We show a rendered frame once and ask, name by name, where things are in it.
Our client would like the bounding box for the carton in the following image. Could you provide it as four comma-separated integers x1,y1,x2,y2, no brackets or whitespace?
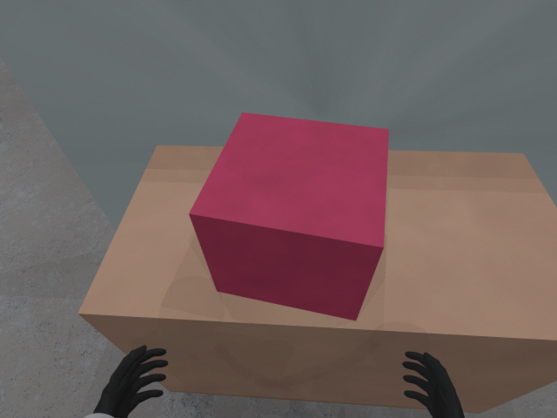
189,112,389,320

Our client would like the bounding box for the pedestal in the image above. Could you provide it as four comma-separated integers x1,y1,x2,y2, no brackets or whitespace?
78,145,557,414

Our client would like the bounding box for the right robot hand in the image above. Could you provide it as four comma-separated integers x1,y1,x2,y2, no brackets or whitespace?
402,352,465,418

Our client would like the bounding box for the left robot hand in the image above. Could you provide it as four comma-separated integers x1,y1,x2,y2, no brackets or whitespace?
93,345,168,418

